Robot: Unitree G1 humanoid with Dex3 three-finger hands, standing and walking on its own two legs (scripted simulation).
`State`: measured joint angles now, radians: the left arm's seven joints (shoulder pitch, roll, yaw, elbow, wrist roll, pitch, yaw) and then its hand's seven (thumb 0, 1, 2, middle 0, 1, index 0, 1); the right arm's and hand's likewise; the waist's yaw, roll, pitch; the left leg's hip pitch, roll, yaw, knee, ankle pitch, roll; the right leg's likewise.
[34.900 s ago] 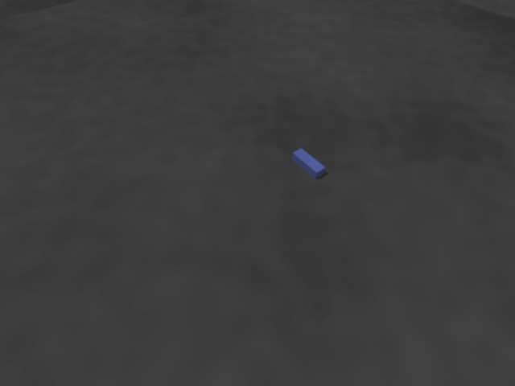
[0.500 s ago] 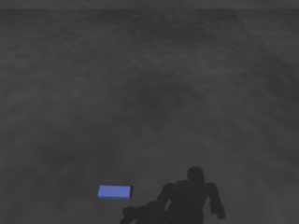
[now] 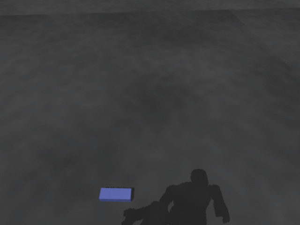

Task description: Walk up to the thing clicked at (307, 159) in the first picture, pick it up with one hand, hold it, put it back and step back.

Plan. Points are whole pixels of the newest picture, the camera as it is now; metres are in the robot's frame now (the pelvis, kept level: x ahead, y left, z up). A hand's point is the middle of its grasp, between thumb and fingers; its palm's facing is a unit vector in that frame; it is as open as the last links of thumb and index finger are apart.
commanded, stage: stand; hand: left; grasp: from above
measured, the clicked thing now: (116, 194) +0.43 +0.23 -0.75
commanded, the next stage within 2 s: step back in 1.46 s
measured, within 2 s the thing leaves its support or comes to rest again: neither
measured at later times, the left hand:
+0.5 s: hand out of the picture +0.08 +0.24 -0.16, palm faces +0.01 -0.94 -0.34, open 7.4 cm
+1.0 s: hand out of the picture +0.09 +0.24 -0.16, palm faces +0.00 -0.94 -0.34, open 7.4 cm
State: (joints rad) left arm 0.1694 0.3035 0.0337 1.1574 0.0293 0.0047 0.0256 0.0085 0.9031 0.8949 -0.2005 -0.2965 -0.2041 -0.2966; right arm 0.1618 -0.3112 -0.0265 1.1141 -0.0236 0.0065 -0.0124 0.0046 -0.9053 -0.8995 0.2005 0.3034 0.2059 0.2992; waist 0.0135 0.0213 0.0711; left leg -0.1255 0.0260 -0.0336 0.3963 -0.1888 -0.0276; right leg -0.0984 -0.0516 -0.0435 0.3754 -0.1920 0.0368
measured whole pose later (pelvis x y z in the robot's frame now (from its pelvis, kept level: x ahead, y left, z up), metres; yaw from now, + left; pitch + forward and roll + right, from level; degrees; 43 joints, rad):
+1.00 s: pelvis +0.02 -0.01 +0.00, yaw -1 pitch -3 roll +0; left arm 0.11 0.32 0.03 1.15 0.02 0.00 0.01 0.01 0.90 0.89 -0.20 -0.30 -0.20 -0.30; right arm 0.11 -0.34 -0.01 1.14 -0.02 0.00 0.00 0.00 -0.91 -0.90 0.20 0.30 0.21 0.30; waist 0.00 0.01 0.07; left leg -0.11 0.04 -0.03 0.35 -0.19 -0.04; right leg -0.09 -0.04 -0.04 0.33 -0.20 0.03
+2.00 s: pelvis -0.06 +0.03 -0.02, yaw -3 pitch -1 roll -1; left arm 0.08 0.40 0.06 0.89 0.01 0.06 0.03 0.01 0.90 0.89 -0.20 -0.30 -0.20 -0.30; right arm 0.15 -0.35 -0.05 0.89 -0.03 0.02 -0.01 0.01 -0.90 -0.90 0.20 0.30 0.21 0.30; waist -0.02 -0.04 0.21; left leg -0.32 0.01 0.03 0.61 -0.26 0.04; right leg -0.43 0.10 0.14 1.11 -0.54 0.01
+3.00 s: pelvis -0.34 +0.01 -0.02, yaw -6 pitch -3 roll +0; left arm 0.24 0.36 0.07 0.87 0.04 0.04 0.00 0.01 0.90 0.89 -0.20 -0.30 -0.21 -0.30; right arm 0.11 -0.40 -0.06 0.84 -0.01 0.07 -0.02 0.00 -0.90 -0.90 0.20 0.30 0.21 0.30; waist 0.03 0.04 0.16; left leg -0.52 -0.04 -0.12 0.95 -0.45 -0.01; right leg -0.26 0.01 0.05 0.69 -0.38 -0.01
